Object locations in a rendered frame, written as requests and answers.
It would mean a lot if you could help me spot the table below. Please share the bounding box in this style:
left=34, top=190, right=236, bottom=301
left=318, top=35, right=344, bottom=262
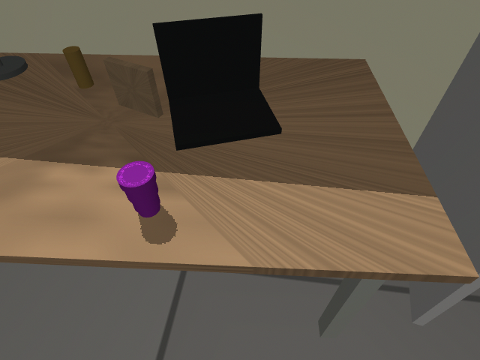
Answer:
left=0, top=52, right=479, bottom=338

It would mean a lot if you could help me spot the desk lamp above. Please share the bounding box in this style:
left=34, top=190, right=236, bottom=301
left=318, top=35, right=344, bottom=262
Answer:
left=0, top=55, right=28, bottom=80

